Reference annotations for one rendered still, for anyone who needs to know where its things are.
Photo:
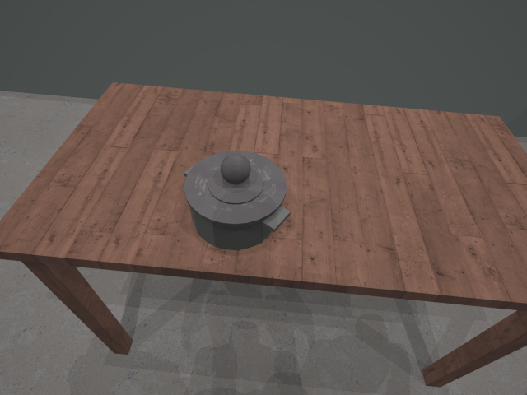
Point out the lid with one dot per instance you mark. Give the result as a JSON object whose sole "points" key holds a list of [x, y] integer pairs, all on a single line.
{"points": [[220, 202]]}

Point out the knob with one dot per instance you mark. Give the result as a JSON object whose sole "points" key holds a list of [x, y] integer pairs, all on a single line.
{"points": [[235, 169]]}

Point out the table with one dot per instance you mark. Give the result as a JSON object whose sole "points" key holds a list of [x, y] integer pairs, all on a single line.
{"points": [[392, 202]]}

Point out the pot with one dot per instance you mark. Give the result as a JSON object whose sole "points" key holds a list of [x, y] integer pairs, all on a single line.
{"points": [[240, 237]]}

